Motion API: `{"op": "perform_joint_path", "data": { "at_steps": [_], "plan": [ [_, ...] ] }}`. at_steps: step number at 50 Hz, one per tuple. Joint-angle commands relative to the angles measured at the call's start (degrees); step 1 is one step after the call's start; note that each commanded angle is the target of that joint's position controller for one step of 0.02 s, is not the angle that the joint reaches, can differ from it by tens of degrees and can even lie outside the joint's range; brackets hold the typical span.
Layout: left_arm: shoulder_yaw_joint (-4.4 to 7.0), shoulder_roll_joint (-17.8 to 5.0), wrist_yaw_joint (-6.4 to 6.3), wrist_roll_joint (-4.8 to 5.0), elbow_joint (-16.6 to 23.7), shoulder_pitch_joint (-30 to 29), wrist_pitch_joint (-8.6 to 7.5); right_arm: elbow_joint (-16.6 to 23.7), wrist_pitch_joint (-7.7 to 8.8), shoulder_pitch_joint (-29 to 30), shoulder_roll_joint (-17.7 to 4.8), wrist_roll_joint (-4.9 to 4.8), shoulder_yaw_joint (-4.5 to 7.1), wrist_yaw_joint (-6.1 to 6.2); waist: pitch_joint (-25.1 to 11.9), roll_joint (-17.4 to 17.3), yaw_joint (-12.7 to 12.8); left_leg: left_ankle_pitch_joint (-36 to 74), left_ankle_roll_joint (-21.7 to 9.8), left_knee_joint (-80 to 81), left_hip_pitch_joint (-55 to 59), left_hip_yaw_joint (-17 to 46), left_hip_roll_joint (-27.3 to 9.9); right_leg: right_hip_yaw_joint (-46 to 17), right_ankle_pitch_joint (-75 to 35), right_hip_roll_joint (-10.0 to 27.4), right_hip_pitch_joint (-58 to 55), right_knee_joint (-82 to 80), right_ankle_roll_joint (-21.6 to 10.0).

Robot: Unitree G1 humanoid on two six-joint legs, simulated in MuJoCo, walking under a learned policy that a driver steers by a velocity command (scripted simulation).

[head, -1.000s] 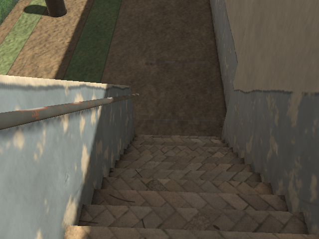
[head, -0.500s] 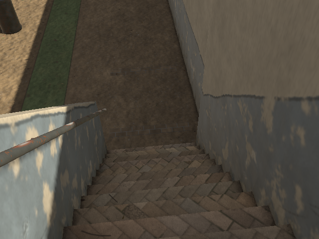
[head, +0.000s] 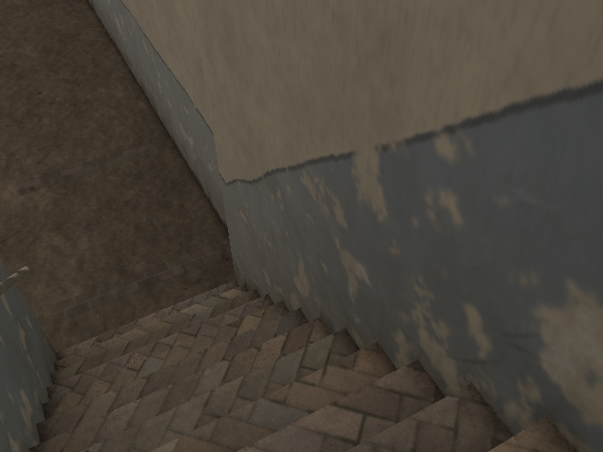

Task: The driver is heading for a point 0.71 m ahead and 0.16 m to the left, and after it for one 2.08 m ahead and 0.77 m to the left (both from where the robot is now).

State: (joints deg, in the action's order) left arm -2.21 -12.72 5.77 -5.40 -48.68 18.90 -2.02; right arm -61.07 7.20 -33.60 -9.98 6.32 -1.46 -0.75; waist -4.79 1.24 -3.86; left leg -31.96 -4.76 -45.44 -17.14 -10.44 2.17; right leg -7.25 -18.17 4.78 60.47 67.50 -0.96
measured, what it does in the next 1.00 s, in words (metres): goes down, turning left: right foot 0.21 m lower, then left foot 0.21 m lower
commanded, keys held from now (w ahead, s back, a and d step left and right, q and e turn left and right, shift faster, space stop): w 0.24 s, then w+q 0.76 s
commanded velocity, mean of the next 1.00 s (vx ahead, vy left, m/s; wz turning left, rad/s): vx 0.50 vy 0.00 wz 0.28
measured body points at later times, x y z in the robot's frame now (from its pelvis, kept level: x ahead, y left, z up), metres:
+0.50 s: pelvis +0.26 -0.08 -0.18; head +0.28 -0.09 +0.27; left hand +0.26 +0.17 -0.32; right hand +0.25 -0.32 -0.33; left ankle +0.29 +0.09 -0.78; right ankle +0.27 -0.15 -0.91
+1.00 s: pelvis +0.47 +0.03 -0.37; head +0.48 +0.04 +0.08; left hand +0.32 +0.23 -0.52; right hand +0.56 -0.23 -0.51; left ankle +0.44 +0.11 -1.12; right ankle +0.41 -0.14 -0.83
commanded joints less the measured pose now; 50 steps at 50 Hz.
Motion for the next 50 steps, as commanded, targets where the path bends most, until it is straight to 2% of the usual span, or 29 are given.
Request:
{"op": "perform_joint_path", "data": {
  "at_steps": [1,5,10,12,13,14,15,16,17,19,20,21,22,24,26,27,30,34,35,40,41,43,44,45,46,47,48,49,50],
  "plan": [
    [-0.91,-0.49,-0.50,-1.06,1.99,-3.31,-0.60,-3.03,-0.39,-13.09,-3.04,0.19,-0.04,1.16,11.11,-5.62,-2.28,28.46,-10.91,6.63,20.82,27.83,-19.38,-2.93,-7.70,1.14,26.99,-12.34,0.61],
    [-1.67,-0.58,1.35,-2.18,2.64,-9.54,0.17,0.77,-0.89,-5.40,0.23,1.46,-2.48,0.48,12.51,-4.07,0.14,4.08,-10.23,9.14,-19.63,16.06,-12.29,9.38,-22.22,-0.13,-16.51,-15.86,-2.50],
    [-1.92,-1.49,0.94,-0.55,5.07,-20.52,0.95,-2.60,-1.35,-6.93,-7.17,-0.98,-0.15,2.58,18.01,-3.32,-5.57,12.80,-8.15,2.10,9.54,21.35,-16.43,5.20,-7.42,2.92,-12.13,-47.69,-0.94],
    [-1.66,-1.82,0.26,-1.72,3.41,-17.81,1.21,-2.70,-2.53,-4.87,-8.88,-0.39,0.40,2.05,15.82,-4.28,-4.29,19.78,-6.71,-5.95,12.89,21.64,-15.57,6.63,-6.04,3.28,-22.12,-53.35,-1.96],
    [2.52,-7.24,-5.51,10.52,-1.60,-11.05,0.10,-1.91,-4.48,-6.89,-9.05,-3.99,2.94,3.58,11.05,-2.81,-5.71,24.26,-5.48,-20.23,13.41,14.92,-11.08,5.86,-11.97,4.56,-36.03,-57.92,-1.41],
    [2.99,-8.16,-7.08,10.03,-5.49,1.76,-0.85,-2.12,-5.23,-4.92,-7.93,-4.60,2.64,3.86,5.83,-1.18,0.76,25.60,-4.81,-33.09,7.59,11.15,-6.73,12.64,-17.90,0.64,-51.34,-59.61,-0.16],
    [3.57,-8.22,-3.20,-3.29,-12.02,22.32,-0.59,-4.71,-5.68,-9.26,-3.47,0.64,-0.39,-1.96,4.98,12.56,11.20,7.48,2.23,-49.51,-9.47,11.07,-2.62,12.04,-24.84,4.49,-76.22,-63.87,-4.91],
    [6.31,-10.51,-1.63,-5.00,-11.08,29.59,0.50,-3.01,-6.51,-7.07,-8.40,-0.39,2.84,-6.32,-3.62,13.76,14.87,-13.57,3.71,-69.02,-29.37,13.47,3.30,7.85,-27.03,7.50,-97.23,-41.53,-9.20],
    [7.49,-16.63,-0.99,-2.20,-9.36,24.20,0.33,-0.94,-4.29,-10.11,-4.01,-2.50,3.21,-7.90,-12.18,12.66,7.78,-14.56,4.04,-70.61,-31.80,14.07,-0.64,5.71,-49.26,15.57,-98.85,-28.18,-15.20],
    [6.96,-12.33,0.05,-2.20,-8.66,15.39,0.25,4.87,-2.22,-5.62,-0.56,-5.24,0.05,-6.58,-11.34,3.07,6.74,-9.75,2.10,-69.76,-44.89,16.00,-5.62,1.20,-26.86,22.96,-90.90,-33.27,-19.73],
    [6.52,-11.76,0.26,-2.04,-7.96,9.24,-0.36,6.77,-1.57,-3.56,-1.30,-5.63,0.18,-4.27,-3.33,0.33,4.54,-1.49,1.47,-68.21,-45.87,18.82,-7.50,-6.26,-3.44,25.82,-72.08,-38.53,-20.42],
    [3.07,-1.37,-0.44,-3.43,-6.74,6.65,-1.90,4.83,-1.79,-4.22,0.55,-4.67,-0.41,-2.79,3.87,-6.85,0.41,19.12,0.99,-45.31,-38.72,23.36,-12.50,0.10,-2.69,21.91,-52.94,-41.36,-16.11],
    [2.60,0.14,-1.60,-2.89,-6.22,5.97,-3.11,3.83,-2.36,-4.01,-0.72,-4.76,0.67,-2.89,10.14,-4.01,-1.06,24.49,1.38,-35.37,-28.08,19.27,-11.20,7.67,-8.28,17.55,-38.45,-45.49,-14.62],
    [2.77,-2.31,-3.09,-0.35,-5.37,6.29,-4.52,2.57,-3.78,-0.86,-4.23,-3.40,2.57,-4.91,9.95,4.10,-0.89,32.24,2.73,-27.33,-20.50,13.71,-8.41,12.91,-1.02,13.14,-30.61,-46.31,-13.92],
    [3.26,-4.37,-3.73,-1.39,-4.83,6.35,-4.71,-0.17,-3.29,-7.19,-1.18,-0.61,1.85,-6.89,6.44,2.84,-2.41,37.35,2.49,-26.80,-18.92,13.78,-7.16,11.61,8.09,12.42,-30.67,-41.43,-14.34],
    [2.07,-0.38,-4.57,-2.17,-7.35,8.13,-4.94,2.71,-2.87,0.09,-2.16,0.18,1.54,-6.13,6.05,0.92,0.11,42.56,1.98,-16.16,-26.02,20.42,-11.08,8.74,11.94,15.10,-38.72,-41.08,-13.03],
    [1.16,0.50,-5.31,-2.70,-11.23,15.81,-4.85,3.02,-3.20,4.67,-1.00,-1.81,0.59,-4.15,7.66,-0.31,2.93,64.70,4.55,0.41,-29.45,21.77,-11.61,10.50,20.01,15.28,-44.41,-31.99,-11.11],
    [0.54,0.47,-3.78,-2.53,-11.54,14.47,-4.74,5.55,-5.36,12.12,-3.86,-0.65,2.20,-3.43,13.97,0.47,3.89,56.58,2.73,3.88,-13.99,13.66,-8.72,12.06,37.96,15.89,-32.04,-31.76,-8.25],
    [0.94,-0.83,-4.13,-3.15,-12.43,16.29,-4.97,6.76,-5.28,15.20,-2.99,-0.75,1.74,-3.06,15.24,-0.15,5.34,56.11,2.29,6.55,-14.24,13.04,-8.88,11.81,39.56,16.92,-35.23,-30.02,-7.74],
    [2.29,-0.67,-7.37,-0.16,-14.58,20.22,-2.38,9.46,-5.15,28.70,-3.04,0.34,1.70,-1.84,18.44,1.05,11.29,43.98,-0.08,25.22,-17.83,11.69,-10.46,6.58,39.87,19.77,-48.45,-22.48,-5.10],
    [2.98,-2.96,-7.53,-1.67,-14.55,22.39,-1.68,8.86,-4.38,29.20,-2.58,0.48,2.25,-1.65,16.35,1.48,12.04,46.37,0.44,19.16,-7.95,7.13,-6.82,9.05,38.12,18.77,-44.14,-19.82,-4.64],
    [3.43,-3.93,-6.82,-1.37,-14.50,15.58,-0.26,0.97,-4.10,14.62,-5.82,-0.07,3.78,-1.79,14.30,-3.00,5.51,47.73,-0.46,35.93,-3.05,11.87,-12.11,10.17,38.30,18.34,-48.21,-3.01,-1.23],
    [3.48,-4.92,-4.90,-1.73,-15.71,15.61,0.78,-5.85,-3.34,0.61,-8.63,-0.69,5.85,-1.74,10.37,-3.35,0.61,56.63,-0.02,40.06,16.54,6.16,-8.99,13.52,35.11,13.95,-41.70,9.46,0.03],
    [4.18,-6.03,-2.17,-2.71,-17.62,17.21,1.36,-10.10,-2.62,-12.87,-14.39,-0.57,8.78,-2.13,3.24,-13.06,-6.15,64.81,-3.40,34.25,40.69,6.28,-7.94,17.78,52.19,4.90,-26.39,31.58,1.76],
    [4.44,-2.99,1.21,0.21,-14.08,17.09,0.67,-12.16,-1.73,-20.13,-22.83,-1.35,10.41,-2.10,-8.09,-17.11,-4.65,91.98,-9.17,9.97,58.11,14.74,-12.91,18.10,67.79,-3.08,-11.42,52.26,3.06],
    [4.55,-1.38,1.82,1.60,-8.73,7.89,-1.21,-14.03,-0.96,-24.68,-22.87,-0.38,10.88,-1.77,-11.26,-13.98,-8.55,90.20,-11.90,9.50,63.59,19.86,-16.14,15.66,69.06,-2.89,-0.56,53.57,2.21],
    [4.43,-2.30,0.49,3.32,-3.31,-2.90,-3.16,-13.21,-0.41,-21.07,-20.41,-0.39,10.45,-1.96,-4.16,-11.22,-10.28,74.94,-13.09,12.15,57.66,22.04,-18.04,14.46,69.99,-1.31,9.79,53.62,1.31],
    [4.06,-1.00,-1.37,5.22,1.32,-7.07,-5.00,-10.40,-0.74,-14.28,-13.77,-1.56,7.99,-3.10,0.16,-9.53,-7.12,51.55,-16.72,15.66,48.91,33.78,-25.56,6.66,65.46,1.09,18.12,47.20,-0.57],
    [3.88,-1.77,-2.65,4.62,-0.53,-3.69,-5.18,-9.48,-1.27,-7.16,-7.54,-0.90,5.34,-4.23,6.75,-3.04,-1.97,39.42,-15.79,16.32,32.27,36.46,-26.25,1.28,56.72,4.74,16.41,38.53,-2.04]
  ]
}}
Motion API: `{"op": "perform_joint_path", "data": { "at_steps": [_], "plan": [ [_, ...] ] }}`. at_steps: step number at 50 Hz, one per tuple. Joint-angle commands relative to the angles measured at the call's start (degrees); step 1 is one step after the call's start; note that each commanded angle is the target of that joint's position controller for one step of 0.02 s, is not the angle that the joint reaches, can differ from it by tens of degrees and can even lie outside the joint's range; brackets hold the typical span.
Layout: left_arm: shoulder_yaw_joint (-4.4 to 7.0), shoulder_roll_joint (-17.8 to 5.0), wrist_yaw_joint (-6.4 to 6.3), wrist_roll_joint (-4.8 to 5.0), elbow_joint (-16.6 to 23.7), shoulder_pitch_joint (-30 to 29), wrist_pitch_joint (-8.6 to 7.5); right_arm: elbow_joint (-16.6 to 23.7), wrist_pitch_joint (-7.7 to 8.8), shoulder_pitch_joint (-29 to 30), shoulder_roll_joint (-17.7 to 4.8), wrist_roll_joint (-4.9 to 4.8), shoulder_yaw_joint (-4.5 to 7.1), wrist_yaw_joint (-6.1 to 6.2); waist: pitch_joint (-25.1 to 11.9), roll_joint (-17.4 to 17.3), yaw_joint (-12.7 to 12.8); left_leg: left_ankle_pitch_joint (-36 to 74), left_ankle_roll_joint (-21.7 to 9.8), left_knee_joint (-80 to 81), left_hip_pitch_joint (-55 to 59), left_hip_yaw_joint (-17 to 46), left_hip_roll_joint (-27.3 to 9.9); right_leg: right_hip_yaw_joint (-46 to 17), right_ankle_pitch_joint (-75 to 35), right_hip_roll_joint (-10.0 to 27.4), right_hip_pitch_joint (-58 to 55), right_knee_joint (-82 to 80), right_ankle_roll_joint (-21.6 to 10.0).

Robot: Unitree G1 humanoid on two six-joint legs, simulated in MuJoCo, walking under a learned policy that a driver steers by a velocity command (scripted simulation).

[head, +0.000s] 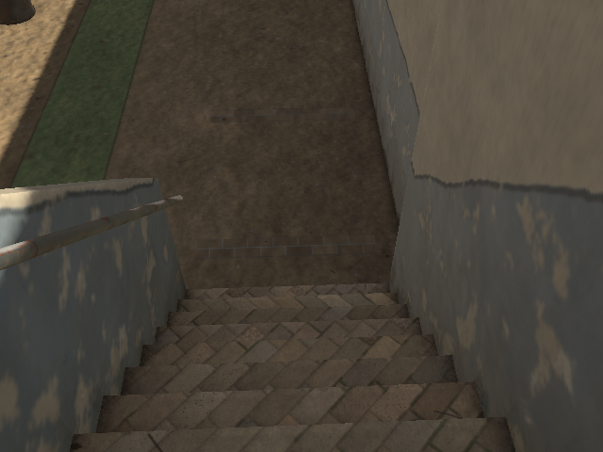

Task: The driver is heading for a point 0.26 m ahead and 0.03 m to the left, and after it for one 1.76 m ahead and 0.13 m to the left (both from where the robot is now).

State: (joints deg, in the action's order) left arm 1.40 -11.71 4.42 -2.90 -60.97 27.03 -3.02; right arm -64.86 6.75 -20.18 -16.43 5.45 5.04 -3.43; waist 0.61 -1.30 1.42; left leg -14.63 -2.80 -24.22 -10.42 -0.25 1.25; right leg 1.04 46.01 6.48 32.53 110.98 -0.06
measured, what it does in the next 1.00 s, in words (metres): goes down, turning left: right foot 0.21 m lower, then left foot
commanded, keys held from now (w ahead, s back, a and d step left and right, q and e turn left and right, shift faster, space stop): w+q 0.04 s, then q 0.42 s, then no key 0.54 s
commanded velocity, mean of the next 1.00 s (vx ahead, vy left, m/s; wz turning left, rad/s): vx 0.14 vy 0.00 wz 0.40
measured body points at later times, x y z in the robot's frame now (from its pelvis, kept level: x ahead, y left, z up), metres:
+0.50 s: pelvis +0.18 -0.04 -0.22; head +0.16 -0.04 +0.23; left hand +0.13 +0.24 -0.35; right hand +0.33 -0.23 -0.34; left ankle +0.17 +0.10 -0.69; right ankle +0.22 -0.09 -0.95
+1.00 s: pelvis +0.22 +0.01 -0.23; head +0.23 +0.02 +0.22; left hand +0.17 +0.25 -0.37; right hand +0.37 -0.19 -0.37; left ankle +0.20 +0.12 -0.95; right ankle +0.22 -0.09 -0.95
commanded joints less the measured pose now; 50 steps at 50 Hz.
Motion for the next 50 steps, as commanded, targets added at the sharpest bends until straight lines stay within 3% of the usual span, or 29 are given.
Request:
{"op": "perform_joint_path", "data": {
  "at_steps": [1,2,3,4,5,6,7,8,10,12,14,15,16,17,18,19,21,24,28,31,34,36,37,38,39,40,42,46,50],
  "plan": [
    [-1.41,1.17,-2.48,0.09,10.48,-8.85,-3.68,-4.27,-1.21,-16.09,3.62,1.70,-3.41,-1.62,5.22,5.71,-2.53,24.45,-15.72,-6.08,12.22,22.36,-24.51,-11.86,-19.98,6.40,40.31,-16.07,-4.51],
    [-1.79,1.27,-2.70,-1.73,7.93,-4.74,-2.67,-1.39,-1.07,-11.45,3.72,1.19,-4.41,-0.88,6.51,7.04,-0.37,18.39,-14.57,-4.78,-2.75,15.11,-17.73,-9.29,-32.34,5.95,29.89,-30.15,-5.13],
    [-1.22,0.44,-2.06,-2.48,6.55,-5.92,-2.24,3.12,-0.20,-2.63,6.26,-1.03,-5.79,0.03,9.16,6.12,0.40,17.06,-12.49,-2.63,-24.84,6.29,-10.60,-4.77,-51.84,4.12,9.99,-49.48,-5.12],
    [-1.19,0.57,-1.12,-2.93,7.41,-7.54,-1.51,4.82,0.40,-0.47,3.34,-0.93,-5.90,0.09,7.20,-3.20,1.76,17.71,-12.24,-4.42,-36.76,4.19,-5.81,-0.14,-57.73,0.25,-4.40,-46.24,-3.83],
    [-1.96,0.74,0.21,-2.38,7.60,-4.94,-1.78,5.29,1.03,-1.88,1.03,-0.19,-5.90,0.43,3.40,-5.76,2.86,21.03,-12.37,-8.35,-42.40,5.22,-5.19,3.44,-59.62,-2.70,-12.82,-38.71,-2.04],
    [-2.22,-0.57,0.76,-3.43,9.32,-7.70,-1.94,3.24,1.63,-8.30,3.12,-0.10,-6.68,1.75,4.79,-2.43,-0.30,16.47,-11.60,-12.39,-34.02,9.53,-5.25,-3.60,-67.90,-0.12,-1.82,-46.14,-1.30],
    [-2.42,-1.72,0.06,-2.76,7.99,-5.22,-2.49,7.30,2.30,-4.50,4.77,-0.22,-7.21,3.53,2.37,3.50,-0.72,-1.00,-5.86,-20.30,-42.30,2.91,1.86,-4.28,-90.17,-1.09,-15.32,-66.18,-1.30],
    [-2.08,-2.09,-0.90,-1.94,9.08,-5.42,-2.57,9.94,2.65,-1.33,0.81,0.54,-6.71,4.23,1.72,2.29,0.85,-7.76,-5.36,-22.79,-50.76,3.38,4.14,0.19,-93.11,-3.91,-27.22,-66.44,0.19],
    [-1.22,-4.35,-1.98,-1.98,11.68,-4.12,-1.98,12.70,1.60,-1.20,-1.71,0.16,-6.15,4.49,4.77,-0.50,2.02,-11.23,-6.52,-28.92,-47.46,12.16,0.74,0.32,-76.92,-4.45,-28.44,-72.45,1.06],
    [-1.08,-4.90,-1.58,-1.74,14.45,-10.37,-0.99,11.17,0.07,-13.96,0.36,-2.52,-6.93,4.24,7.66,-0.25,-3.72,-2.54,-8.36,-34.85,-21.48,25.83,-2.52,-3.22,-68.57,-3.34,-14.68,-99.33,-0.91],
    [0.02,-5.90,-1.24,-1.00,13.75,-9.15,-1.52,11.41,-2.48,-15.24,-2.60,-3.83,-6.47,1.65,4.53,1.17,-4.03,7.03,-8.69,-43.79,-16.84,29.88,-1.05,-0.92,-77.16,-1.08,-24.79,-114.01,-3.41],
    [2.37,-9.51,-2.22,-1.60,10.26,5.14,-2.43,13.28,-3.49,-13.90,-2.87,-2.56,-6.71,-0.80,-2.05,2.32,1.77,8.83,-4.54,-58.91,-25.14,27.04,1.28,-1.19,-81.76,2.91,-42.63,-107.31,-7.35],
    [4.59,-16.60,-2.69,-1.99,9.44,14.29,-2.33,13.92,-2.76,-22.79,7.10,-3.36,-7.73,-2.82,-21.75,18.92,-0.95,-22.76,2.86,-86.99,-45.42,12.78,8.22,-6.00,-129.92,15.69,-75.63,-76.51,-21.47],
    [6.11,-20.86,-0.65,-1.61,12.81,8.38,-1.14,18.42,-2.58,-25.08,2.92,-5.92,-6.47,-2.52,-28.89,16.16,-0.46,-44.16,5.05,-111.35,-59.04,6.11,9.52,-11.59,-143.40,26.34,-80.16,-67.97,-31.84],
    [6.22,-20.15,-0.90,-5.23,13.45,8.76,-0.55,21.51,-3.73,-15.42,-0.58,-6.37,-5.62,-2.53,-20.31,4.70,2.63,-40.80,6.58,-112.39,-67.04,4.90,7.41,-10.98,-139.49,25.59,-71.17,-69.25,-28.06],
    [5.55,-18.69,-0.79,-4.35,15.81,-2.29,-0.52,26.12,-4.48,-7.65,-0.03,-4.75,-5.64,-1.36,-12.38,0.00,-0.12,-28.45,7.57,-101.68,-68.73,7.19,2.04,-16.51,-108.91,25.69,-54.08,-75.73,-26.22],
    [2.10,-10.49,-1.37,-2.87,15.53,-6.77,-0.93,25.16,-5.30,-11.90,5.62,-3.74,-7.91,-0.60,-0.57,-0.51,-7.60,-10.89,7.16,-95.25,-55.01,8.57,-4.00,-8.46,-95.75,22.48,-22.77,-87.34,-22.36],
    [0.60,-6.02,-4.73,-2.70,10.71,0.39,-3.85,21.49,-6.03,-17.48,5.66,-2.47,-7.19,-2.69,5.87,2.85,-6.49,6.35,5.86,-83.17,-47.38,2.43,-4.21,3.14,-68.90,7.55,-5.65,-87.66,-12.56],
    [-0.84,-8.97,-4.60,-3.59,10.05,-4.68,-3.90,22.85,-6.69,-9.10,3.51,-3.75,-6.23,-3.31,3.64,1.52,-3.32,23.76,7.05,-59.29,-43.48,3.00,-7.18,0.87,-42.31,9.52,-1.34,-90.33,-10.46],
    [-1.98,-8.94,-1.64,-0.84,9.31,-7.57,-4.49,21.17,-6.97,-6.20,2.54,-1.94,-5.66,-3.63,4.95,5.29,-2.85,19.01,7.09,-45.48,-30.45,-1.50,-6.57,-0.42,-19.39,7.39,4.87,-93.37,-3.70],
    [-0.35,-13.18,0.15,1.62,10.19,-9.81,-4.38,21.47,-5.27,-1.22,0.65,-2.16,-4.21,-2.99,2.86,5.83,-1.45,0.60,7.34,-25.54,-23.18,-2.81,-5.26,-5.26,-14.57,10.05,-4.94,-93.11,-6.49],
    [0.06,-12.17,0.24,3.50,9.94,-8.30,-3.26,19.48,-4.39,-2.19,-0.54,-2.33,-3.45,-1.69,-1.01,4.15,-1.41,4.99,5.75,-11.40,-14.06,-4.42,-3.89,-7.36,-16.35,8.99,-10.94,-88.47,-9.23],
    [-0.37,-10.08,0.60,3.32,9.82,-6.69,-2.79,18.29,-3.97,-5.62,-1.27,-2.50,-2.74,-0.75,-6.14,2.18,-2.45,11.05,3.94,-11.46,-3.90,-2.82,-5.41,-6.22,-19.90,7.73,-10.31,-84.33,-7.81],
    [-0.39,-5.95,-0.49,1.76,9.79,1.41,-2.74,18.59,-3.92,-4.33,-4.18,-2.63,-2.28,-0.03,-13.24,-7.51,1.55,20.07,-4.60,-11.12,8.27,2.06,-9.89,0.16,-13.74,4.10,-6.41,-78.48,-5.24],
    [-0.38,-5.70,-0.91,2.29,12.59,-3.61,-2.85,17.66,-3.69,-5.34,-2.83,-3.42,-3.17,-1.82,-6.68,-9.94,-0.23,1.33,-9.11,-2.64,0.24,13.71,-13.18,6.89,-12.54,-3.05,-1.78,-75.53,-0.96],
    [-0.22,-5.44,-0.57,2.62,11.49,-6.92,-2.13,16.14,-3.49,-4.91,-0.08,-5.10,-4.17,-3.06,-1.59,-4.33,-0.86,-10.29,-6.98,0.78,-5.96,16.02,-12.48,5.82,-16.37,-2.84,-3.94,-75.62,1.94],
    [0.15,-6.50,-1.11,2.87,8.48,-2.20,-2.01,17.36,-3.31,0.32,-2.83,-7.24,-3.44,-4.39,2.27,-1.63,3.23,-9.98,-2.06,-0.77,-18.17,9.15,-9.56,6.33,-22.88,-2.86,-15.47,-76.72,3.27],
    [-0.05,-5.40,0.27,2.73,6.66,-5.60,-3.21,16.91,-3.74,1.32,-3.62,-4.82,-2.75,-3.72,1.30,-1.07,1.82,-0.65,0.18,-2.15,-18.68,2.16,-6.53,5.94,-30.16,-4.52,-23.07,-80.68,-1.56],
    [0.90,-6.75,0.46,2.39,5.04,-7.72,-3.13,15.49,-4.50,0.72,-3.12,-5.00,-2.40,-3.40,-0.73,-1.18,0.46,8.48,-0.33,-4.82,-13.21,0.03,-5.57,5.48,-37.08,-4.11,-24.33,-81.97,-1.78]
  ]
}}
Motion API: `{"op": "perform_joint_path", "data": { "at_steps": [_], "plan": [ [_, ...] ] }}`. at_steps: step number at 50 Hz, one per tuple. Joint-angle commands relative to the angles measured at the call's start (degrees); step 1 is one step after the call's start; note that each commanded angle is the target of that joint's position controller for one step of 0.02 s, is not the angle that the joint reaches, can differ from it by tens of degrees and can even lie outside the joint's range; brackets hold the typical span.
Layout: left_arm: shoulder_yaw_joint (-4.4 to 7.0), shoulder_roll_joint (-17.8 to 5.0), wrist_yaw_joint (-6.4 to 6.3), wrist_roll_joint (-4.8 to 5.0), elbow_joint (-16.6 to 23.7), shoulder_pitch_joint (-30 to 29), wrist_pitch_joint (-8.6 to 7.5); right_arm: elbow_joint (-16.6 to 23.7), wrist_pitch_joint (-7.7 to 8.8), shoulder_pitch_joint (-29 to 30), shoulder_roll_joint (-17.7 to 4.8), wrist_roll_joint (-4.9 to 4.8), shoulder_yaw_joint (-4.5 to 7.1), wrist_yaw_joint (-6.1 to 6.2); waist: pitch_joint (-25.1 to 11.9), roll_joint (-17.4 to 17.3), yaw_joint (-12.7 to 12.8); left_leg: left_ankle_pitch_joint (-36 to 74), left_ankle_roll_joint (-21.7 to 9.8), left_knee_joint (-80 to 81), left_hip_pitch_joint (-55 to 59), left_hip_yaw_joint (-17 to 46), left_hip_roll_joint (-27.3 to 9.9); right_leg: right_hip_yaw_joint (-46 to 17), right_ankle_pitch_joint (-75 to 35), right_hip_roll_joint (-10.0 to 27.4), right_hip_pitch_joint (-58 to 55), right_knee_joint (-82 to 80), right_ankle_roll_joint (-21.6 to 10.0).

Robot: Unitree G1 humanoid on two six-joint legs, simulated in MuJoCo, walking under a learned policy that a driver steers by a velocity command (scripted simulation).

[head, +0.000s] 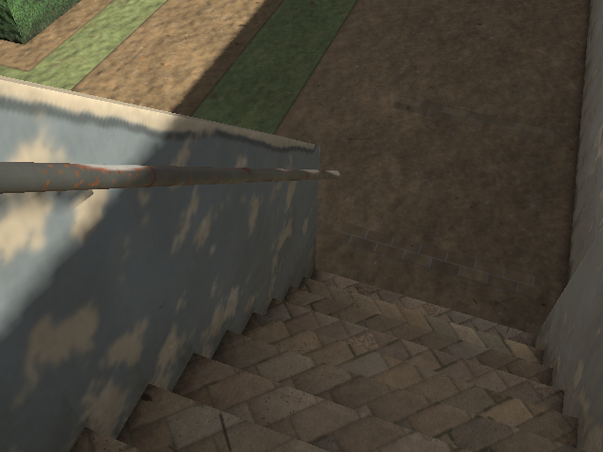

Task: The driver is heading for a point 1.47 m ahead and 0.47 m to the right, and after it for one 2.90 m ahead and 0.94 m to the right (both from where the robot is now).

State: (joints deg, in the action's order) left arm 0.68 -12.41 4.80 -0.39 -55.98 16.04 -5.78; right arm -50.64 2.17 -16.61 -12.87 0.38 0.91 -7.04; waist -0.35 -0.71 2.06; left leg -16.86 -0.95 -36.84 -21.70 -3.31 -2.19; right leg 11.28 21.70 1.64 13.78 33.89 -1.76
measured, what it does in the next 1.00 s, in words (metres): shifts its weight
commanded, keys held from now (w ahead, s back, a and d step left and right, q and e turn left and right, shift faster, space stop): no key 0.68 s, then w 0.22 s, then no key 0.10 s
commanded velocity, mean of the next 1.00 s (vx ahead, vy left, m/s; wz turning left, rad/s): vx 0.07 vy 0.00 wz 0.02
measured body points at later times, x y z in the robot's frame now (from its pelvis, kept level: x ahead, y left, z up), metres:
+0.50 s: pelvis +0.01 -0.01 +0.02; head +0.01 -0.01 +0.47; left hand -0.01 +0.21 -0.14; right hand +0.05 -0.23 -0.14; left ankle +0.03 +0.11 -0.73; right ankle -0.04 -0.09 -0.73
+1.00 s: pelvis +0.05 -0.01 +0.00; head +0.05 +0.00 +0.45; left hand -0.02 +0.23 -0.15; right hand +0.11 -0.25 -0.15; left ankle +0.04 +0.10 -0.73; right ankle -0.04 -0.09 -0.73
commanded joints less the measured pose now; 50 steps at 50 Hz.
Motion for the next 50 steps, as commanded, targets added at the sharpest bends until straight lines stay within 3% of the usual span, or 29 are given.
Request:
{"op": "perform_joint_path", "data": {
  "at_steps": [1,3,4,5,7,8,10,14,22,35,38,41,42,44,46,47,48,49,50],
  "plan": [
    [1.83,-5.55,-0.32,0.03,-0.47,3.71,-0.19,0.00,0.29,-4.01,-5.67,-0.63,1.67,0.25,-1.07,-1.06,-0.35,14.06,-1.80,6.64,-0.80,2.42,-2.23,-4.72,-15.54,0.60,-6.15,-4.54,0.11],
    [2.29,-5.92,-0.44,-0.34,-1.02,2.91,0.06,-0.74,0.40,-3.33,-7.00,-0.55,2.20,0.28,-1.44,-1.25,-0.49,16.80,-1.49,5.60,0.57,1.49,-1.47,-5.01,-18.67,0.64,-6.56,-4.61,0.31],
    [0.18,-1.85,-2.44,0.67,-2.82,7.17,3.55,0.65,-0.74,0.45,0.33,-1.92,-0.55,5.00,-8.36,1.69,0.77,34.40,-0.66,3.66,9.79,5.66,-5.74,-7.64,-35.75,8.23,-10.61,-3.37,0.47],
    [-0.15,-1.09,-3.43,0.79,-2.92,6.75,5.16,-0.55,-1.49,-0.71,-0.45,-2.61,-0.84,7.00,-8.18,0.13,-0.07,38.04,-0.34,3.59,11.24,5.81,-6.26,-7.78,-38.76,8.17,-11.15,-3.04,0.96],
    [-0.27,-2.42,-4.31,0.14,-2.83,5.00,6.65,-1.76,-2.62,0.41,-2.45,-2.01,-0.90,8.24,-4.08,0.24,-0.35,35.34,0.08,5.08,11.04,6.13,-6.35,-8.00,-33.89,7.83,-10.19,-5.09,1.17],
    [-0.28,-3.24,-4.22,-0.18,-3.15,4.29,6.99,-2.09,-3.16,0.79,-2.88,-1.47,-1.07,8.07,-2.29,0.65,-0.61,32.84,0.34,6.64,10.64,6.47,-6.42,-8.23,-29.60,7.55,-9.48,-6.35,1.35],
    [-0.52,-3.20,-3.87,-0.61,-3.64,4.69,7.44,-3.48,-4.09,1.39,-3.74,-1.38,-1.00,7.56,1.60,0.01,-0.68,24.76,0.53,9.50,9.75,6.76,-5.89,-9.24,-21.86,7.44,-7.48,-8.89,1.10],
    [-0.75,-2.79,-3.41,-0.66,-4.74,5.07,6.94,-6.00,-4.15,2.93,-3.69,-1.20,-1.01,6.88,5.34,0.44,-0.79,17.61,0.58,14.02,9.75,7.50,-5.70,-10.38,-15.86,7.54,-6.58,-13.28,0.80],
    [-0.84,-1.16,-3.42,-0.49,-6.02,5.30,5.95,-9.78,-3.71,4.84,-1.90,-1.01,-1.18,6.74,4.84,0.98,-0.72,13.82,0.37,18.44,12.44,7.42,-5.82,-11.37,-14.48,7.93,-8.79,-18.20,0.32],
    [-0.69,-0.55,-3.84,-0.49,-6.35,6.31,5.20,-13.20,-3.71,5.68,-1.40,-0.63,-1.26,7.26,4.34,0.79,-0.39,11.29,0.65,21.32,13.38,6.87,-5.99,-12.19,-10.80,7.55,-9.41,-21.18,0.41],
    [0.49,-3.02,-3.68,-0.65,-5.60,6.50,5.54,-12.33,-4.08,7.46,-2.26,-0.53,-0.63,7.60,5.98,3.19,0.69,0.81,-0.32,17.78,8.80,3.10,-2.46,-13.82,2.24,6.67,-9.98,-22.32,-1.32],
    [2.16,-5.13,-3.75,-0.42,-5.02,8.33,6.17,-11.08,-4.33,9.43,-2.14,-0.17,-0.03,7.77,10.72,5.76,1.76,-7.16,-1.07,9.83,-1.34,-2.96,1.45,-17.99,19.07,8.75,-9.13,-24.00,-5.25],
    [2.67,-5.57,-3.92,-1.03,-4.72,9.54,6.17,-10.35,-4.32,10.29,-2.65,-0.24,0.17,8.07,11.98,5.74,2.25,-7.65,-1.41,7.81,-4.77,-3.65,1.67,-19.41,19.62,9.87,-10.15,-23.44,-6.50],
    [3.19,-4.78,-4.18,-0.67,-5.02,12.47,6.10,-9.18,-3.85,11.74,-2.06,0.14,0.36,8.24,12.23,5.08,3.68,-5.11,-1.93,5.76,-8.55,-3.34,1.33,-21.64,11.89,12.27,-12.07,-21.47,-8.77],
    [3.32,-4.34,-4.63,-0.96,-5.24,12.68,5.59,-10.15,-2.89,9.25,-0.62,0.49,0.32,8.14,10.14,4.38,2.27,-3.52,-2.19,6.19,-6.01,-3.14,1.13,-20.07,-6.65,12.36,-13.01,-16.37,-9.14],
    [3.01,-3.45,-4.94,-0.90,-5.51,11.73,5.30,-10.88,-2.52,6.22,0.51,0.15,-0.03,8.03,7.65,4.59,0.22,0.59,-2.33,6.33,-2.48,-2.77,1.00,-16.81,-18.88,10.92,-13.40,-11.64,-8.13],
    [2.60,-2.37,-4.98,-1.14,-5.56,10.86,5.13,-12.27,-1.99,2.50,0.35,-0.03,-0.02,7.99,5.10,3.38,-1.07,6.67,-2.56,5.95,3.53,-1.99,0.60,-13.79,-25.42,8.71,-11.32,-7.12,-6.68],
    [2.31,-1.06,-5.15,-1.18,-5.53,12.32,4.97,-13.37,-1.79,0.93,-1.55,-0.12,0.38,8.13,3.58,-0.17,-0.78,16.89,-3.22,3.21,9.19,0.20,-0.67,-10.62,-27.82,6.21,-7.75,-3.62,-4.84],
    [1.98,-1.09,-5.31,-1.47,-5.17,12.49,5.21,-14.75,-1.78,-0.74,-3.01,-0.88,0.98,8.09,2.19,-2.39,-1.52,24.99,-4.34,1.64,13.19,1.30,-1.08,-9.06,-27.46,4.84,-4.72,-0.84,-3.48]
  ]
}}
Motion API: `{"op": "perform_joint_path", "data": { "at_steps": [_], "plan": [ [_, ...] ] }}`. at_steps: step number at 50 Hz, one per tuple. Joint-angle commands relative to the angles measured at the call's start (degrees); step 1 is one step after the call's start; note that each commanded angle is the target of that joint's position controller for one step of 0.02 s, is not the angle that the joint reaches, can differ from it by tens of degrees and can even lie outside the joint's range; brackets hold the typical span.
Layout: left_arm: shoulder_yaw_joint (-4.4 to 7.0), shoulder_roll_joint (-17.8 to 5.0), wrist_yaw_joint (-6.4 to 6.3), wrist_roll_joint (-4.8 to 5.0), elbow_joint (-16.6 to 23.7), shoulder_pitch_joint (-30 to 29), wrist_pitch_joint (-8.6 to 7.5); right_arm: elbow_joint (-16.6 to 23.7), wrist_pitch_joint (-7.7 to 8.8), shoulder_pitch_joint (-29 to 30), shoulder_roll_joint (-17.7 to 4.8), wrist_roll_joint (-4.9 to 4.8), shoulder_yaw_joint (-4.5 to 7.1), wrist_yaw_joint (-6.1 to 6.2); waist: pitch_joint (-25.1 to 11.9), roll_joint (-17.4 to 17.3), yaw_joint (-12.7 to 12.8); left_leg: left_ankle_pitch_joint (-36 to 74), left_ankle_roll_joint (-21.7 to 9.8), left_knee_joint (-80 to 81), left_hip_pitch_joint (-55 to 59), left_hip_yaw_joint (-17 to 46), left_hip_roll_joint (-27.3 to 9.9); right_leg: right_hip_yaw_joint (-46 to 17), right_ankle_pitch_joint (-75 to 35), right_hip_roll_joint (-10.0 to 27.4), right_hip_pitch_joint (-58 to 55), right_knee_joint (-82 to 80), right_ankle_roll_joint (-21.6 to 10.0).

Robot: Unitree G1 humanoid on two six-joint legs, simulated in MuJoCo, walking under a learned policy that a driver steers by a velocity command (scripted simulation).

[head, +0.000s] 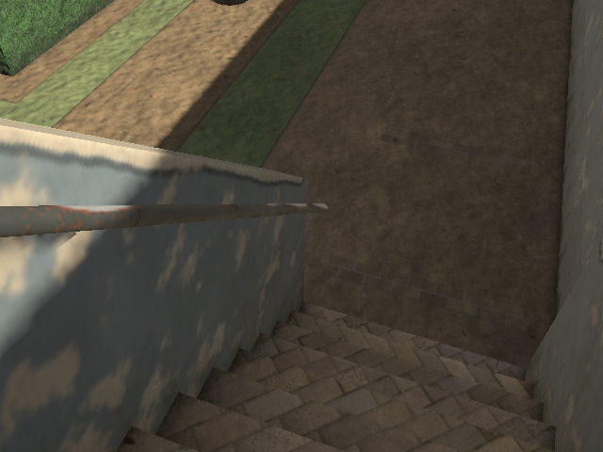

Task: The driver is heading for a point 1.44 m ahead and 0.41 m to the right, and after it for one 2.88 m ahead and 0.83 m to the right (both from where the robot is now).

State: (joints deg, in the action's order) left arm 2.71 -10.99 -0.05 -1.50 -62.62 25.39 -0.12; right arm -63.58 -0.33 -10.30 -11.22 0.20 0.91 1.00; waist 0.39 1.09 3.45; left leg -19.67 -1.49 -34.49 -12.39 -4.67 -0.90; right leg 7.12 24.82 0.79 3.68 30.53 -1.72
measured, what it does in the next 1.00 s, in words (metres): stands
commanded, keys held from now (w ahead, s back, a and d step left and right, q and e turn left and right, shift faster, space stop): no key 0.64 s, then w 0.22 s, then w+e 0.14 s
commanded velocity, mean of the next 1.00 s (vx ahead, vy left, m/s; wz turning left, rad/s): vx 0.13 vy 0.00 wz -0.02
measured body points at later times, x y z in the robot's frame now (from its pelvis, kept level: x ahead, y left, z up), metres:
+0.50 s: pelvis +0.01 +0.03 +0.01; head +0.00 +0.03 +0.46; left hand +0.02 +0.25 -0.14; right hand +0.03 -0.19 -0.15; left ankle -0.02 +0.11 -0.73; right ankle -0.09 -0.10 -0.73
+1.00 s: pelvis +0.03 +0.04 -0.01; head +0.02 +0.03 +0.44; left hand -0.02 +0.28 -0.16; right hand +0.00 -0.21 -0.16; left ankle -0.02 +0.11 -0.73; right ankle -0.06 -0.10 -0.69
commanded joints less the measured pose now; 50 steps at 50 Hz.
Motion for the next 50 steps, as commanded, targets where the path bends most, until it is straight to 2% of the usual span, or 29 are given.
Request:
{"op": "perform_joint_path", "data": {
  "at_steps": [1,3,4,5,7,10,12,15,16,18,21,22,23,25,29,30,32,33,35,38,41,43,44,45,46,47,48,49,50],
  "plan": [
    [-0.17,-2.65,-0.77,-0.04,0.95,4.79,-0.27,-2.23,0.67,-8.17,-4.98,-0.97,1.05,-0.13,0.58,-4.12,-3.03,35.08,-5.10,-1.17,6.39,4.26,-3.64,-3.77,-28.13,4.81,7.83,4.69,-2.12],
    [-0.03,-3.72,-1.42,0.42,-0.15,6.97,0.38,-3.14,0.34,-9.03,-5.46,-0.97,1.31,-0.19,0.08,-3.84,-3.11,44.98,-7.57,-1.76,8.96,7.12,-6.17,-2.98,-20.72,3.17,10.99,7.71,-0.58],
    [-0.18,-3.28,-1.75,0.64,0.36,6.27,0.56,-3.24,0.31,-7.62,-4.98,-0.98,1.13,0.08,-1.54,-4.70,-2.82,47.16,-7.55,-1.31,9.13,7.47,-6.66,-3.16,-17.57,2.95,10.60,7.58,0.24],
    [-0.40,-2.79,-1.88,0.73,0.48,6.09,0.76,-3.15,0.24,-5.90,-4.66,-1.00,0.91,0.31,-0.48,-4.57,-2.18,49.04,-7.20,-0.87,7.58,7.63,-6.74,-3.61,-17.55,3.19,9.77,6.16,0.81],
    [-0.89,-2.07,-2.37,0.36,0.07,6.40,0.70,-3.01,0.35,-2.82,-4.56,-0.75,0.72,0.77,1.43,-2.68,-1.41,50.72,-5.34,-0.58,3.85,6.77,-5.91,-4.96,-26.00,4.54,5.59,2.20,1.62],
    [-1.44,-1.63,-2.66,0.44,-0.64,5.65,1.21,-3.77,0.28,-4.15,-4.20,-1.01,0.68,1.17,0.44,1.06,-1.88,45.45,-3.24,0.51,2.09,6.36,-4.82,-6.42,-40.48,6.57,0.07,0.95,1.49],
    [-1.82,-1.66,-2.72,0.36,-0.08,2.69,1.30,-4.17,0.28,-4.60,-3.49,-1.33,0.50,1.15,-0.52,1.66,-2.55,39.75,-2.43,3.02,2.98,6.64,-4.64,-7.42,-41.47,7.48,-1.10,-0.15,1.06],
    [-2.22,-1.21,-2.88,0.68,-0.01,0.66,1.42,-4.29,0.05,-4.29,-2.67,-1.24,0.06,1.09,0.15,0.73,-2.74,41.79,-1.63,6.79,5.36,7.94,-5.39,-8.06,-35.38,7.54,-0.81,-3.54,1.64],
    [-2.08,-1.58,-3.04,1.12,0.31,-0.03,1.33,-4.43,-0.16,-4.38,-3.09,-1.17,0.07,1.21,0.45,-0.01,-3.15,43.33,-1.28,8.02,6.51,8.48,-5.61,-8.00,-33.07,7.38,-0.40,-4.33,2.01],
    [-2.23,-1.24,-3.09,1.57,0.44,-0.27,1.24,-4.90,-0.21,-4.27,-2.56,-1.65,-0.25,1.17,0.16,-1.77,-3.20,44.81,-1.24,9.76,7.44,9.42,-5.72,-8.55,-29.89,7.65,-1.37,-7.01,2.54],
    [-2.16,-1.74,-2.83,1.50,1.02,-1.53,1.28,-5.23,-0.16,-3.21,-2.04,-1.92,-0.43,0.99,0.45,-1.81,-3.28,39.90,-1.15,12.64,6.77,10.67,-5.44,-8.85,-27.74,8.29,-2.93,-9.75,3.04],
    [-1.97,-2.17,-2.75,1.46,1.12,-2.05,1.25,-5.47,-0.26,-3.52,-1.97,-1.85,-0.39,0.88,0.72,-1.36,-3.54,37.02,-1.03,13.97,6.75,10.83,-5.27,-9.09,-26.33,8.52,-2.63,-10.18,3.01],
    [-1.88,-2.03,-2.35,1.29,0.50,-2.00,1.32,-5.86,-0.61,-4.36,-1.52,-1.39,-0.50,0.49,3.51,-0.35,-3.71,32.73,-1.16,15.15,6.01,11.25,-5.31,-9.32,-22.20,8.25,-0.13,-11.11,2.49],
    [-1.98,-1.35,-1.76,1.08,0.55,-3.17,1.24,-5.38,-0.84,-3.28,-1.30,-1.20,-0.65,-0.02,3.97,-0.45,-3.67,28.17,-1.05,16.81,5.92,11.37,-5.13,-9.61,-18.59,8.44,0.55,-13.54,2.25],
    [-2.08,-1.62,-1.54,0.94,0.99,-5.16,0.66,-4.89,-0.40,-2.41,-1.93,-1.30,-0.42,-0.15,3.24,-0.22,-4.11,25.47,-0.79,19.35,6.74,12.16,-5.30,-9.98,-17.50,9.06,-0.30,-15.63,2.26],
    [-1.78,-2.46,-1.56,1.06,0.35,-4.29,0.49,-4.63,-0.45,-2.79,-1.82,-0.75,-0.63,-0.27,2.35,0.16,-3.80,23.74,-0.70,18.88,8.10,12.52,-5.45,-10.15,-15.50,8.97,-0.04,-15.88,2.11],
    [-1.73,-2.25,-1.43,0.91,0.26,-5.13,0.33,-4.37,-0.54,-2.68,-1.90,-0.79,-0.65,-0.45,3.07,-0.27,-4.25,21.30,-0.60,19.59,7.61,12.57,-5.26,-10.32,-14.72,8.96,0.79,-16.54,1.93],
    [-1.47,-2.61,-1.35,0.81,-0.04,-4.93,0.25,-4.05,-0.72,-3.12,-2.10,-0.63,-0.63,-0.58,2.54,-0.21,-4.51,16.19,-0.67,19.96,7.67,12.25,-4.77,-9.90,-11.73,8.37,0.80,-16.55,1.79],
    [-0.66,-3.66,-1.08,0.11,0.28,-5.03,0.30,-3.31,-1.06,-2.99,-3.85,-0.55,0.16,-0.44,3.62,-1.26,-4.55,4.65,-1.42,19.59,5.09,11.49,-2.99,-8.25,-4.39,6.62,1.98,-15.05,0.80],
    [-0.07,-2.82,-0.80,-0.16,0.74,-3.01,0.62,-0.95,-1.63,-1.71,-4.96,-0.59,1.11,-0.37,6.60,-1.96,-3.25,-11.82,-3.78,18.21,-1.97,11.20,-1.47,-5.76,5.34,3.84,4.71,-11.08,-1.67],
    [0.19,-3.14,-1.07,-0.25,1.92,-2.49,0.33,1.52,-1.19,-0.38,-3.87,-0.44,1.36,-0.15,8.67,1.49,-2.08,-11.68,-4.39,12.93,-8.27,8.03,0.99,-9.39,6.61,5.50,4.37,-11.48,-4.22],
    [0.63,-4.61,-1.37,0.06,2.67,-2.31,0.05,2.43,-0.13,-0.31,-3.00,0.36,1.24,-0.25,8.90,4.38,-2.13,-4.89,-4.38,7.21,-9.28,5.18,2.58,-14.04,5.41,8.26,4.04,-12.07,-5.70],
    [0.72,-4.92,-1.48,0.30,3.20,-2.15,-0.16,2.67,0.46,-0.70,-3.30,0.82,1.38,-0.33,8.84,4.39,-2.34,-2.20,-4.07,5.77,-8.38,4.42,2.19,-15.64,1.68,8.88,4.53,-11.11,-6.31],
    [1.68,-5.92,0.35,-3.28,2.73,2.33,-2.58,-1.70,3.46,-13.96,-4.13,5.39,2.52,-3.47,12.88,6.46,-4.30,-9.36,-6.31,1.28,-4.76,4.34,1.52,-14.77,13.91,8.22,14.74,-7.79,-9.10],
    [2.14,-5.66,0.56,-3.52,3.32,1.12,-3.74,-3.81,5.78,-20.04,-6.13,5.85,3.95,-4.38,12.83,1.04,-6.79,-10.94,-7.94,1.52,3.59,8.28,-0.19,-14.20,18.07,5.82,25.76,-2.00,-9.31],
    [2.09,-3.79,0.43,-3.79,4.43,-1.59,-4.81,-5.33,7.20,-28.54,-7.91,6.35,5.14,-4.61,8.39,-7.52,-11.41,-10.13,-14.04,8.54,15.12,20.15,-6.91,-10.97,18.11,0.55,36.27,11.01,-6.84],
    [1.52,-1.47,-0.26,-3.11,6.27,-4.31,-5.78,-8.82,8.08,-42.72,-9.03,7.82,5.59,-4.53,4.86,-13.93,-16.55,-9.03,-23.96,17.07,27.53,41.09,-19.75,-15.60,16.94,-1.97,50.23,27.88,-4.67],
    [1.69,-1.95,-1.52,-1.31,7.55,-8.58,-6.59,-10.51,7.96,-46.24,-6.97,7.80,4.80,-4.40,9.87,-4.99,-17.62,-12.13,-26.05,19.62,28.97,47.63,-24.87,-25.79,10.32,-1.21,63.27,32.58,-5.26],
    [1.56,-1.87,-2.25,-0.94,7.20,-9.08,-6.67,-8.83,7.21,-40.01,-4.78,7.45,3.85,-4.54,8.45,0.70,-14.94,-12.80,-23.90,19.86,25.33,43.38,-24.54,-26.84,3.16,-0.08,63.54,34.96,-5.77]
  ]
}}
